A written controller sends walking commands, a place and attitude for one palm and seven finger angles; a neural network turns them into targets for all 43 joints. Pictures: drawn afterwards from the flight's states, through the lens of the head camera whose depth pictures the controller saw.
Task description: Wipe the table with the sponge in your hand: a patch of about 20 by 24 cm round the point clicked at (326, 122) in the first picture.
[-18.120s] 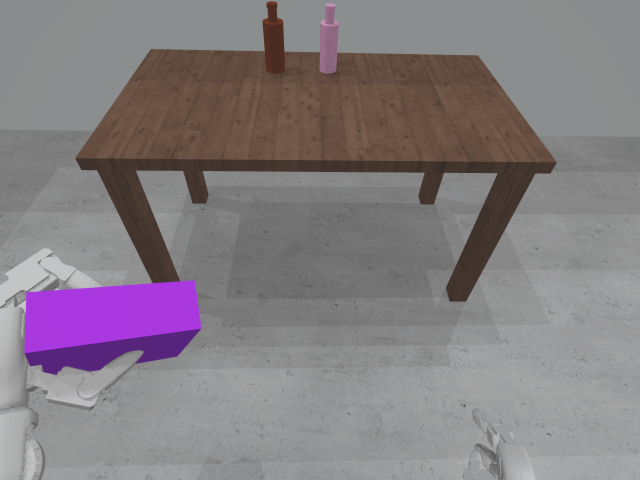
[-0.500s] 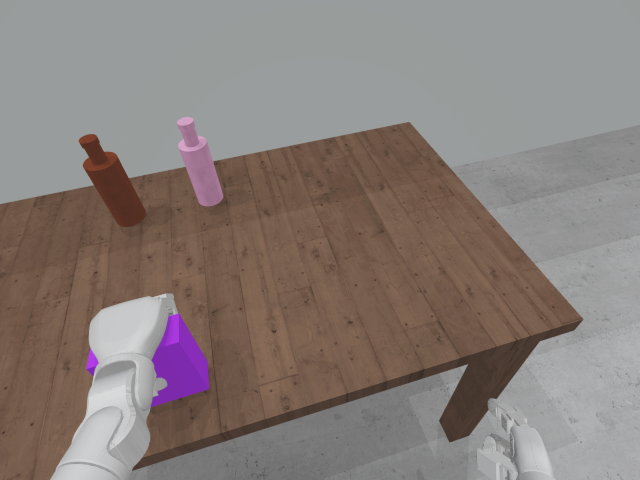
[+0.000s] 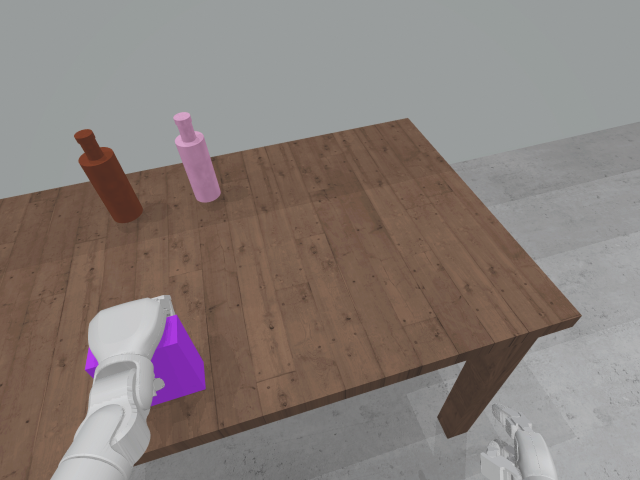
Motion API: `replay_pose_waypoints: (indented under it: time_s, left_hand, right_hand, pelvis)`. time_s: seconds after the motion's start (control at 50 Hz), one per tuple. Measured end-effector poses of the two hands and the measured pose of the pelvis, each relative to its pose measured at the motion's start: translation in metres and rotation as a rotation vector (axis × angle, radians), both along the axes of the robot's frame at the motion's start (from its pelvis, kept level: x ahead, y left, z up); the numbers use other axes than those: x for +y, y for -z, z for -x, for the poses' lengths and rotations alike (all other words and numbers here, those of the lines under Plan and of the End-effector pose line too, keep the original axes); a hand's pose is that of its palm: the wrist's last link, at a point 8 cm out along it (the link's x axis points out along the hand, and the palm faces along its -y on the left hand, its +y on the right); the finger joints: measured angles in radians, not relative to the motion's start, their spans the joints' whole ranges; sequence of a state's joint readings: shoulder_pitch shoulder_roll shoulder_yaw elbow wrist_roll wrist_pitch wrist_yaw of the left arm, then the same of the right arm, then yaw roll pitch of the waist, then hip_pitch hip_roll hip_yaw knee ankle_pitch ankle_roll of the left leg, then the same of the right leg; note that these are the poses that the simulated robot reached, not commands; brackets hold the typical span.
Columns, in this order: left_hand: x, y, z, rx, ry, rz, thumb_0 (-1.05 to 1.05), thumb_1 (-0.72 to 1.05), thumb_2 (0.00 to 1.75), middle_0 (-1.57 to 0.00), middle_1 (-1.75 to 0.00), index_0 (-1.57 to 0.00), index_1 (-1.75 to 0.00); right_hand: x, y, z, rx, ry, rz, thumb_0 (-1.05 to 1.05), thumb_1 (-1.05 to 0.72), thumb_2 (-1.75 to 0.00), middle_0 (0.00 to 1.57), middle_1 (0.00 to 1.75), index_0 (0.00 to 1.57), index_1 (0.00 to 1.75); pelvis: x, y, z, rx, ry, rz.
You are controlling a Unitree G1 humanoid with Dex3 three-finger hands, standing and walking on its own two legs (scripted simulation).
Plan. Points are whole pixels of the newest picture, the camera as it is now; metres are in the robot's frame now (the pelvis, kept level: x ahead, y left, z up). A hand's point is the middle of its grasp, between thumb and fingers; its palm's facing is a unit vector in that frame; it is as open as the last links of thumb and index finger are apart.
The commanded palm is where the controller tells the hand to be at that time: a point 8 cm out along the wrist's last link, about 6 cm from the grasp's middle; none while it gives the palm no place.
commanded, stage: wipe forward along the first lane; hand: left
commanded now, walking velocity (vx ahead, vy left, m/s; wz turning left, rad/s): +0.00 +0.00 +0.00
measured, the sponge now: (157, 373) +0.25 +0.28 -0.05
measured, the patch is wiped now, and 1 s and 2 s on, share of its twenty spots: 0.10 0.30 0.40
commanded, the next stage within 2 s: slide across to the middle lane in 1.62 s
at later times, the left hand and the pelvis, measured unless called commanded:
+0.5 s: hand (144, 314) +0.32 +0.31 +0.00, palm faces -0.12 -0.01 -0.99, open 9.1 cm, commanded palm +0.30 +0.30 +0.03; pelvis -0.01 +0.00 -0.01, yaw +0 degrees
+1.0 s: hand (150, 287) +0.36 +0.33 +0.00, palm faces -0.13 +0.02 -0.99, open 9.2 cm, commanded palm +0.34 +0.31 +0.02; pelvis -0.01 +0.01 -0.02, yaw -1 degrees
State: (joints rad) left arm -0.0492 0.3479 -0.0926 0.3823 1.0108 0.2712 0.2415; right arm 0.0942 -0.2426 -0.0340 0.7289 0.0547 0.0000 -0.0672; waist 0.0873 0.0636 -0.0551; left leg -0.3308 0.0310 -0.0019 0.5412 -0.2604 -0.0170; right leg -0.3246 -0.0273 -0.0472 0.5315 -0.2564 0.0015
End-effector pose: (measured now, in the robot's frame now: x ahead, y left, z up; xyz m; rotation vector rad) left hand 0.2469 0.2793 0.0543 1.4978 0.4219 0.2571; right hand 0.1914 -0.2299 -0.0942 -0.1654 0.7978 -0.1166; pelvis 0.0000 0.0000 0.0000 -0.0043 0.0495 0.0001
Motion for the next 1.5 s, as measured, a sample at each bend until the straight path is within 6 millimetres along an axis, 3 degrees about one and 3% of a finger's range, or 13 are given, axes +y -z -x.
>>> replay_pose_waypoints:
  time_s: [0.24, 0.64, 1.16, 1.5]
  left_hand:
    - [0.015, -0.001, -0.019, 0.014, -0.015, -0.027, -0.01, -0.43, 1.06, -0.83, -1.43, -0.84, -1.42]
    - [0.029, 0.003, -0.071, 0.029, 0.009, -0.072, 0.01, -0.47, 1.12, -0.84, -1.41, -0.84, -1.43]
    - [0.045, 0.003, -0.114, 0.036, 0.007, -0.081, 0.01, -0.49, 1.14, -0.84, -1.41, -0.85, -1.44]
    - [0.063, 0.003, -0.141, 0.055, 0.007, -0.087, 0.01, -0.49, 1.14, -0.84, -1.41, -0.85, -1.45]
  right_hand:
    - [-0.010, 0.008, 0.017, 0.054, 0.025, 0.027, 0.01, -0.90, -0.90, 0.20, 0.30, 0.20, 0.30]
    - [-0.024, 0.036, 0.085, 0.238, 0.121, 0.047, 0.01, -0.90, -0.90, 0.20, 0.30, 0.20, 0.30]
    - [-0.029, 0.042, 0.115, 0.324, 0.160, 0.066, 0.01, -0.90, -0.90, 0.20, 0.30, 0.20, 0.30]
    - [-0.033, 0.046, 0.152, 0.420, 0.206, 0.090, 0.01, -0.90, -0.90, 0.20, 0.30, 0.20, 0.30]
  pelvis:
    - [-0.002, 0.004, 0.005, 0.030, -0.006, 0.002]
    - [0.006, 0.014, 0.012, 0.121, 0.001, 0.010]
    - [0.008, 0.021, 0.013, 0.187, 0.007, 0.021]
    - [0.013, 0.026, 0.015, 0.235, 0.016, 0.031]
